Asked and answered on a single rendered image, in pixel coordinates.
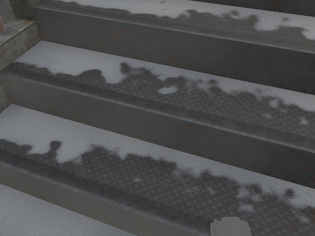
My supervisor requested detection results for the robot right thigh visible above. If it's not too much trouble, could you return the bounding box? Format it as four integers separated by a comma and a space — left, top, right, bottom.
210, 216, 252, 236

